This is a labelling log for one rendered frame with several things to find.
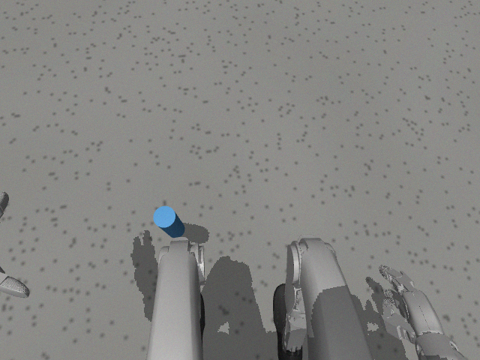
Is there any left robot hand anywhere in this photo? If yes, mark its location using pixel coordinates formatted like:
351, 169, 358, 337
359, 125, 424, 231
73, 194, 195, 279
0, 192, 30, 298

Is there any right robot foot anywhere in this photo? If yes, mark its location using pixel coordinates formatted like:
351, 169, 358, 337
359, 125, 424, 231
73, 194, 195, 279
273, 283, 302, 360

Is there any can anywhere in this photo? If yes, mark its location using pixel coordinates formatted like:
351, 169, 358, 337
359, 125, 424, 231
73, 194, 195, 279
153, 206, 185, 238

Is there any right robot hand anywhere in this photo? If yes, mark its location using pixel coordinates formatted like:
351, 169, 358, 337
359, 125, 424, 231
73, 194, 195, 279
379, 265, 445, 344

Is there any right robot arm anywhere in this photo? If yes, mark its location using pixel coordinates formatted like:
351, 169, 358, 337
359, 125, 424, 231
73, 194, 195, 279
415, 333, 466, 360

